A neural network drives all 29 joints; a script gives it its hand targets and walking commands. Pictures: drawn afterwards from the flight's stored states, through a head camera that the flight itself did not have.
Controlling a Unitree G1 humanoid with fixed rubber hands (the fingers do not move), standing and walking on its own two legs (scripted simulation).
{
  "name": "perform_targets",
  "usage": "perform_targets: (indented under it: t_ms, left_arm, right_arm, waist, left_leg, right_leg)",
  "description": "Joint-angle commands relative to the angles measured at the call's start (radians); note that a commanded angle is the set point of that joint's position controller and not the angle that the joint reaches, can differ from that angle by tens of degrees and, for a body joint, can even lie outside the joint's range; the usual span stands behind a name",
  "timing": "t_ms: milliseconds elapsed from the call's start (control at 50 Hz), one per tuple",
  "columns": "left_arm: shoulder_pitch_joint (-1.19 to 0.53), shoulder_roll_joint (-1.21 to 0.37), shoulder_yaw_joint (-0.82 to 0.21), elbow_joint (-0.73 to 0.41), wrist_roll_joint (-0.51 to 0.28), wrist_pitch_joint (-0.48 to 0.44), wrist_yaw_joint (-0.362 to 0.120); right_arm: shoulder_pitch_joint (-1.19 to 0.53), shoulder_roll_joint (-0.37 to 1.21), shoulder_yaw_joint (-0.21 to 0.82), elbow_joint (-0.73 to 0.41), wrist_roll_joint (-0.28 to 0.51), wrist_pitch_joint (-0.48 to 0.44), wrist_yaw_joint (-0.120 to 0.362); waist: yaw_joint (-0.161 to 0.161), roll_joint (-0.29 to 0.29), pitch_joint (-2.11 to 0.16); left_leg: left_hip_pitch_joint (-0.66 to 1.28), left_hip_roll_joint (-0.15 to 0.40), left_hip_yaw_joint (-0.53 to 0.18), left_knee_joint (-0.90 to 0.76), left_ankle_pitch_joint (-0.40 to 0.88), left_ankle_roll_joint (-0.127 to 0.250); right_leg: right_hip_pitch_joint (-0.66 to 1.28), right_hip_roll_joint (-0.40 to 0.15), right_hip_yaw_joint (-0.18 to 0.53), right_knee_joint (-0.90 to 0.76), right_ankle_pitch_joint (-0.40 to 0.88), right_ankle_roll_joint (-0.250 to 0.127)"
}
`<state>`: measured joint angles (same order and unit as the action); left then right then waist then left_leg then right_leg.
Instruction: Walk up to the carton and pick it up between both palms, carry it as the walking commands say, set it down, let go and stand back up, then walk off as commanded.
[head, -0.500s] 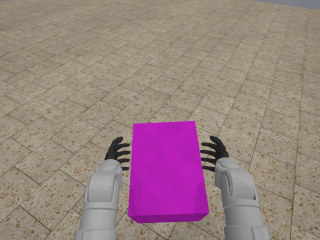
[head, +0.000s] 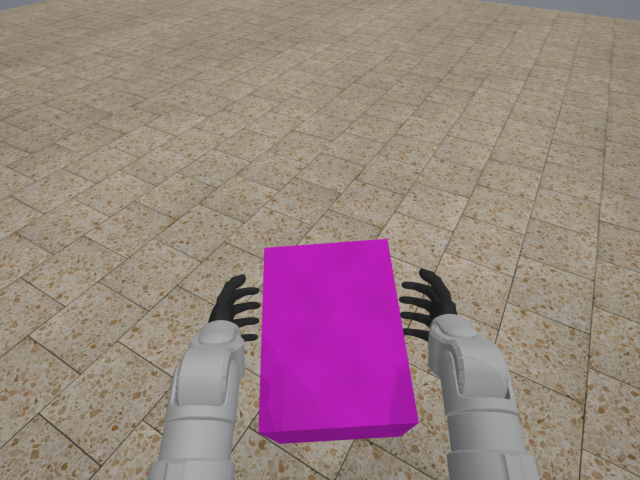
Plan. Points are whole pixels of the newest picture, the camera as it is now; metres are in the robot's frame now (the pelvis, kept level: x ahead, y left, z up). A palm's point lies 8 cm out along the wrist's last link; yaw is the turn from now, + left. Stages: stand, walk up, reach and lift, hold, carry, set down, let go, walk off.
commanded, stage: carry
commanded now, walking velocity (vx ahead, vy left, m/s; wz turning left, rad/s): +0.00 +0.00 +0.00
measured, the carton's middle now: (332, 342) +0.33 -0.01 -0.04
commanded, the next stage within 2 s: none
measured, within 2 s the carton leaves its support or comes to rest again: neither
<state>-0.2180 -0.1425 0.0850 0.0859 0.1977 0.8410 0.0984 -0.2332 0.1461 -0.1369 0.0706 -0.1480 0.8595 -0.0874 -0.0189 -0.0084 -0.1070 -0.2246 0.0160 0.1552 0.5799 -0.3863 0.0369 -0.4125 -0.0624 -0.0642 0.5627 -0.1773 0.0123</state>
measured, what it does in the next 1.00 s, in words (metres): walks ahead: left foot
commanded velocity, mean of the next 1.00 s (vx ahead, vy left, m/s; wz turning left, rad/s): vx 0.40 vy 0.16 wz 0.00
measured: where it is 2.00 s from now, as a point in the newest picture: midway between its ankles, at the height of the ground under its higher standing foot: (236, 324)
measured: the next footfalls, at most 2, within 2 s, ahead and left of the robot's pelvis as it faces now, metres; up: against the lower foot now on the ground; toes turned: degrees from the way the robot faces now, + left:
left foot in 0.80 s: +0.27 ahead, +0.19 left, +0.00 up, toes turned +10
right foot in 1.20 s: +0.47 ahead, +0.04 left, +0.00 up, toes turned -13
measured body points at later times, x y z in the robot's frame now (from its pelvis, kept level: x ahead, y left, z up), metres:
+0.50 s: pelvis +0.04 -0.01 +0.00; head -0.01 -0.02 +0.45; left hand +0.33 +0.12 +0.09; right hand +0.33 -0.15 +0.08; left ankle -0.05 +0.09 -0.73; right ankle +0.07 -0.14 -0.73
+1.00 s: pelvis +0.23 +0.12 +0.02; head +0.27 +0.12 +0.47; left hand +0.56 +0.22 +0.09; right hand +0.54 -0.05 +0.09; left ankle +0.23 +0.18 -0.73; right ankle +0.21 +0.00 -0.67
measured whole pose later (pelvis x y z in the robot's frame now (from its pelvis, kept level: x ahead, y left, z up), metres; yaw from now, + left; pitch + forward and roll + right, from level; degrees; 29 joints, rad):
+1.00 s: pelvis +0.23 +0.12 +0.02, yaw -4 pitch +5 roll -1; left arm -0.38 -0.19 0.09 -0.18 0.14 1.27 0.28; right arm -0.41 0.20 -0.17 -0.16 -0.10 1.22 -0.29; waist -0.02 0.00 -0.02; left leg -0.22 0.01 0.25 0.29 -0.17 0.08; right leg -0.49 -0.08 -0.13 0.87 -0.45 0.01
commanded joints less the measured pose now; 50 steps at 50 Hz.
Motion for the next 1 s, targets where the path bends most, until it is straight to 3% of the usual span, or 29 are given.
perform_targets:
  t_ms: [0,20,40,60,80,100,140,180,200,220,240,300,360,400,440,460,480,500,520,560,620,700,780,800,820,840,880,920,980]
  left_arm:
    - [-0.325,-0.787,-0.44,-0.082,-0.247,-0.034,-0.202]
    - [-0.343,-0.771,-0.373,-0.008,-0.202,-0.053,-0.203]
    - [-0.387,-0.826,-0.497,-0.179,-0.301,-0.031,-0.202]
    - [-0.363,-0.802,-0.377,0.027,-0.207,-0.035,-0.211]
    - [-0.313,-0.776,-0.349,0.076,-0.174,-0.062,-0.21]
    - [-0.39,-0.814,-0.504,-0.209,-0.307,-0.036,-0.208]
    - [-0.399,-0.798,-0.394,-0.013,-0.229,-0.039,-0.215]
    - [-0.412,-0.823,-0.491,-0.179,-0.301,-0.031,-0.212]
    - [-0.403,-0.798,-0.397,-0.028,-0.226,-0.037,-0.214]
    - [-0.365,-0.771,-0.369,0.019,-0.209,-0.051,-0.213]
    - [-0.441,-0.827,-0.565,-0.306,-0.368,-0.017,-0.204]
    - [-0.528,-0.878,-0.602,-0.384,-0.441,0.124,-0.191]
    - [-0.342,-0.87,-0.59,-0.259,-0.41,0.239,-0.197]
    - [-0.355,-0.869,-0.555,-0.185,-0.377,0.245,-0.221]
    - [-0.407,-0.891,-0.565,-0.215,-0.404,0.263,-0.241]
    - [-0.471,-0.935,-0.6,-0.254,-0.449,0.278,-0.248]
    - [-0.513,-0.935,-0.644,-0.353,-0.5,0.303,-0.246]
    - [-0.545,-0.951,-0.695,-0.504,-0.553,0.337,-0.233]
    - [-0.525,-0.984,-0.643,-0.396,-0.522,0.368,-0.223]
    - [-0.484,-0.959,-0.595,-0.301,-0.465,0.36,-0.206]
    - [-0.488,-1.002,-0.622,-0.359,-0.478,0.355,-0.222]
    - [-0.608,-1.027,-0.642,-0.423,-0.545,0.367,-0.241]
    - [-0.647,-1.026,-0.623,-0.395,-0.537,0.384,-0.235]
    - [-0.592,-1.03,-0.613,-0.333,-0.513,0.396,-0.234]
    - [-0.587,-1.014,-0.596,-0.313,-0.5,0.407,-0.238]
    - [-0.66,-1.025,-0.591,-0.304,-0.53,0.417,-0.25]
    - [-0.633,-1.057,-0.596,-0.272,-0.512,0.413,-0.253]
    - [-0.595,-1.088,-0.597,-0.269,-0.508,0.404,-0.247]
    - [-0.694,-1.137,-0.598,-0.367,-0.527,0.387,-0.229]
  right_arm:
    - [-0.398,0.833,0.5,-0.11,0.25,-0.041,0.217]
    - [-0.335,0.812,0.435,0.043,0.19,-0.048,0.22]
    - [-0.42,0.867,0.565,-0.188,0.292,-0.037,0.216]
    - [-0.386,0.826,0.446,0.021,0.185,-0.037,0.22]
    - [-0.367,0.807,0.417,0.04,0.162,-0.067,0.219]
    - [-0.432,0.849,0.58,-0.217,0.286,-0.039,0.216]
    - [-0.416,0.838,0.458,-0.024,0.204,-0.044,0.219]
    - [-0.449,0.856,0.549,-0.185,0.275,-0.037,0.212]
    - [-0.431,0.811,0.451,-0.042,0.202,-0.046,0.213]
    - [-0.371,0.818,0.439,0.022,0.176,-0.056,0.211]
    - [-0.487,0.858,0.632,-0.338,0.335,-0.021,0.205]
    - [-0.567,0.86,0.655,-0.417,0.4,0.127,0.188]
    - [-0.382,0.852,0.665,-0.3,0.353,0.24,0.192]
    - [-0.314,0.882,0.639,-0.171,0.315,0.254,0.221]
    - [-0.406,0.908,0.67,-0.194,0.333,0.271,0.233]
    - [-0.513,0.927,0.69,-0.279,0.39,0.285,0.237]
    - [-0.565,0.944,0.755,-0.392,0.447,0.318,0.24]
    - [-0.635,0.976,0.816,-0.53,0.536,0.358,0.237]
    - [-0.677,0.965,0.781,-0.469,0.543,0.388,0.24]
    - [-0.529,0.96,0.69,-0.277,0.485,0.382,0.234]
    - [-0.482,1.02,0.706,-0.266,0.491,0.381,0.237]
    - [-0.576,1.083,0.69,-0.311,0.506,0.374,0.217]
    - [-0.55,1.097,0.664,-0.246,0.484,0.378,0.206]
    - [-0.54,1.038,0.644,-0.273,0.467,0.377,0.209]
    - [-0.537,1.051,0.635,-0.223,0.455,0.38,0.21]
    - [-0.562,1.031,0.623,-0.228,0.429,0.375,0.211]
    - [-0.546,1.097,0.617,-0.191,0.438,0.387,0.221]
    - [-0.568,1.114,0.603,-0.216,0.452,0.381,0.228]
    - [-0.671,1.13,0.623,-0.283,0.484,0.384,0.229]
  waist:
    - [0.004,0.027,-0.202]
    - [-0.001,0.033,-0.221]
    - [0.001,0.005,-0.22]
    - [0.004,-0.001,-0.201]
    - [0.0,-0.026,-0.215]
    - [0.003,-0.019,-0.193]
    - [0.008,0.007,-0.171]
    - [0.004,0.026,-0.153]
    - [0.007,0.021,-0.176]
    - [0.008,-0.008,-0.193]
    - [0.015,0.016,-0.17]
    - [0.006,0.015,-0.138]
    - [-0.003,0.111,-0.17]
    - [0.0,0.066,-0.201]
    - [0.014,0.054,-0.079]
    - [0.02,0.018,-0.046]
    - [0.034,-0.15,0.021]
    - [0.045,-0.298,-0.01]
    - [0.048,-0.322,0.008]
    - [0.056,-0.16,-0.098]
    - [0.064,-0.131,-0.179]
    - [0.049,-0.227,-0.164]
    - [0.019,-0.089,-0.245]
    - [-0.015,0.079,-0.289]
    - [-0.031,0.324,-0.261]
    - [-0.026,0.329,-0.172]
    - [-0.018,0.148,-0.17]
    - [-0.01,0.068,-0.25]
    - [-0.005,0.106,-0.285]
  left_leg:
    - [-0.016,0.128,-0.096,-0.098,0.402,-0.004]
    - [0.012,0.135,-0.108,-0.088,0.467,-0.008]
    - [0.001,0.142,-0.112,-0.084,0.451,0.0]
    - [-0.028,0.123,-0.094,-0.085,0.365,-0.002]
    - [0.0,0.126,-0.098,-0.099,0.287,0.002]
    - [-0.035,0.123,-0.096,-0.113,0.245,0.002]
    - [-0.049,0.131,-0.12,-0.159,0.136,0.007]
    - [-0.064,0.138,-0.125,-0.164,0.131,0.007]
    - [-0.052,0.126,-0.105,-0.146,0.165,0.001]
    - [-0.073,0.122,-0.106,-0.169,0.048,-0.001]
    - [-0.085,0.124,-0.095,-0.212,-0.134,-0.007]
    - [-0.06,0.125,-0.163,-0.295,-0.386,0.026]
    - [0.15,0.17,-0.189,-0.319,-0.083,0.051]
    - [0.264,0.158,-0.109,-0.204,0.239,0.058]
    - [-0.035,0.171,-0.107,-0.227,-0.05,0.059]
    - [-0.162,0.128,-0.045,-0.182,-0.151,0.033]
    - [-0.364,0.069,0.004,-0.026,-0.194,-0.008]
    - [-0.511,0.003,0.011,0.179,-0.189,-0.039]
    - [-0.497,0.056,-0.082,0.269,-0.154,-0.043]
    - [-0.496,0.062,-0.109,0.276,-0.173,-0.032]
    - [-0.401,0.053,-0.091,0.102,-0.055,-0.034]
    - [-0.193,0.02,0.014,-0.128,0.151,-0.074]
    - [0.235,-0.008,0.102,-0.224,0.208,-0.056]
    - [0.38,0.131,-0.086,-0.3,0.072,-0.016]
    - [0.459,0.349,-0.45,-0.433,-0.06,0.096]
    - [0.385,0.391,-0.496,-0.463,-0.085,0.204]
    - [0.417,0.33,-0.392,-0.37,0.34,0.162]
    - [0.47,0.285,-0.263,-0.324,0.479,0.134]
    - [0.485,0.278,-0.193,-0.338,0.502,0.159]
  right_leg:
    - [0.175,-0.058,0.048,-0.018,0.239,-0.063]
    - [0.183,-0.052,0.046,-0.01,0.263,-0.066]
    - [0.188,-0.045,0.042,-0.027,0.25,-0.055]
    - [0.183,-0.067,0.063,-0.031,0.274,-0.058]
    - [0.184,-0.057,0.061,-0.045,0.213,-0.064]
    - [0.185,-0.057,0.054,-0.059,0.198,-0.054]
    - [0.169,-0.059,0.069,-0.067,0.097,-0.06]
    - [0.162,-0.055,0.072,-0.083,0.093,-0.047]
    - [0.194,-0.068,0.072,-0.078,0.163,-0.046]
    - [0.209,-0.064,0.062,-0.086,0.054,-0.05]
    - [0.199,-0.082,0.074,-0.144,-0.168,-0.029]
    - [0.096,-0.092,0.121,-0.174,-0.5,-0.019]
    - [0.036,-0.011,-0.057,-0.003,-0.128,0.017]
    - [-0.007,0.009,-0.123,0.006,-0.097,0.005]
    - [0.164,0.016,-0.144,-0.06,-0.228,-0.01]
    - [0.277,-0.022,-0.089,-0.091,-0.291,-0.024]
    - [0.361,-0.144,0.156,-0.182,-0.446,-0.077]
    - [0.426,-0.326,0.53,-0.348,-0.637,-0.172]
    - [0.346,-0.417,0.659,-0.393,-0.494,-0.247]
    - [0.441,-0.443,0.581,-0.402,-0.267,-0.248]
    - [0.465,-0.336,0.344,-0.403,-0.185,-0.141]
    - [0.399,-0.215,0.071,-0.38,-0.128,-0.075]
    - [0.162,-0.147,-0.044,-0.135,-0.135,-0.035]
    - [0.047,-0.09,-0.105,0.101,-0.223,0.005]
    - [-0.191,0.036,-0.161,0.297,-0.389,0.056]
    - [-0.23,-0.027,-0.057,0.312,-0.49,0.02]
    - [-0.288,-0.042,-0.044,0.429,-0.404,0.009]
    - [-0.295,-0.069,-0.01,0.36,-0.316,-0.008]
    - [-0.256,-0.037,-0.062,0.259,-0.208,-0.007]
